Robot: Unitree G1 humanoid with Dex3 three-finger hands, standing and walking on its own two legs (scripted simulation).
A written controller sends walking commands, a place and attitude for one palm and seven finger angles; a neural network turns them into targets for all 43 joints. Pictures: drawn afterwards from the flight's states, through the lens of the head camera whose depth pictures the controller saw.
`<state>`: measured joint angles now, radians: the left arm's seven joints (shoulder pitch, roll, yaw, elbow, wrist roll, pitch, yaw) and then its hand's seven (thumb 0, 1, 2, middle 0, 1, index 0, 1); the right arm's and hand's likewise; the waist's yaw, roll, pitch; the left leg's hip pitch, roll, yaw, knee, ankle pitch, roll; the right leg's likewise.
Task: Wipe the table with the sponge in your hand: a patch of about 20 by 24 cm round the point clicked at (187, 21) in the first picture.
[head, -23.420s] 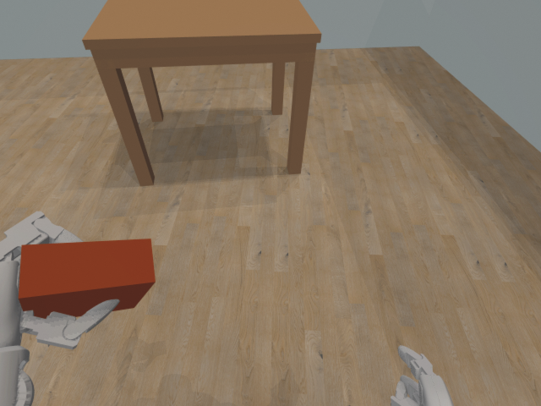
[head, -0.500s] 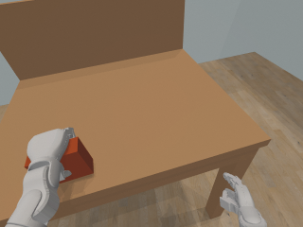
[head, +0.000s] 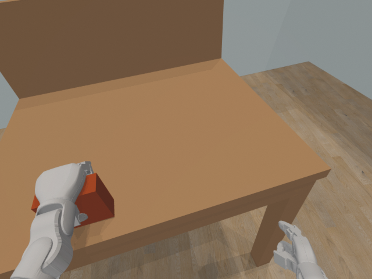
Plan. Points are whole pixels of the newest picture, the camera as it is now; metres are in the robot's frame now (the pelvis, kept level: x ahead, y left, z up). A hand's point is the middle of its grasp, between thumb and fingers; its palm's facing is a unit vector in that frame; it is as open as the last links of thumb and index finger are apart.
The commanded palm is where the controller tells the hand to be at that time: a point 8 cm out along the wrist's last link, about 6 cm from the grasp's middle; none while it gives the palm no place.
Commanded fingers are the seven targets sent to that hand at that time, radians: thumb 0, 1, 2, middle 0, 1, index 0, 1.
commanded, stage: lower the sponge onto the table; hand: left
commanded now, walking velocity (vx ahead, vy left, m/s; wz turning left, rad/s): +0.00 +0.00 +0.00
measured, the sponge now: (81, 207) +0.23 +0.29 +0.03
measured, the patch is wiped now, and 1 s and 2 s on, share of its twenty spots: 0.00 0.30 0.35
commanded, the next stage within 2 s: wipe forward along the first lane in 0.08 s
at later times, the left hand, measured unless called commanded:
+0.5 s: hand (81, 184) +0.27 +0.29 +0.07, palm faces -0.03 -0.04 -1.00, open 9.1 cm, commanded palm +0.25 +0.29 +0.11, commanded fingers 0.00 0.10 1.30 -1.20 -1.60 -1.20 -1.60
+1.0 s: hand (81, 164) +0.33 +0.33 +0.06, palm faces -0.08 -0.02 -1.00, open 9.2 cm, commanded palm +0.31 +0.32 +0.10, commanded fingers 0.00 0.10 1.30 -1.20 -1.60 -1.20 -1.60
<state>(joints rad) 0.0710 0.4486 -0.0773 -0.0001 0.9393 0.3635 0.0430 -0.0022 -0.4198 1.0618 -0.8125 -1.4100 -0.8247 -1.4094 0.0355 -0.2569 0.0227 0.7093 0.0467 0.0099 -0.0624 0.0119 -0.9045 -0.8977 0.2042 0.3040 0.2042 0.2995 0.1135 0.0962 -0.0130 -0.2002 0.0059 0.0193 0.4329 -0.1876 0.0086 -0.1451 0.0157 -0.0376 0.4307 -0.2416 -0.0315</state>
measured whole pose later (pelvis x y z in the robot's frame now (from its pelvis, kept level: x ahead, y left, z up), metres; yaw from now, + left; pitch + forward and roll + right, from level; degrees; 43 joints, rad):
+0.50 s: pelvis +0.00 -0.01 +0.00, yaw +1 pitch +0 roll +0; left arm -0.10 0.44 -0.09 0.19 0.97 0.36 0.04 0.00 -0.43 1.08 -0.82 -1.41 -0.83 -1.41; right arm 0.04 -0.26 0.03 0.71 0.06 0.02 -0.07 0.01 -0.90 -0.90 0.20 0.30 0.20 0.30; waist 0.10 0.09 -0.04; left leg -0.26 0.00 0.00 0.46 -0.20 0.00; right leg -0.20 0.01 -0.06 0.46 -0.26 -0.04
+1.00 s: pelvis +0.01 -0.01 -0.01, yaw +1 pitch +4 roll -1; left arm -0.30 0.52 -0.01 0.49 0.97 0.26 0.04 0.00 -0.46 1.11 -0.82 -1.41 -0.83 -1.42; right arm 0.16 -0.30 -0.01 0.73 0.08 0.06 -0.07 0.01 -0.91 -0.90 0.20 0.30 0.20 0.30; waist 0.04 0.08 -0.07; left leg -0.37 0.02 0.00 0.53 -0.23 0.00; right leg -0.30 0.03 -0.05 0.51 -0.28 -0.04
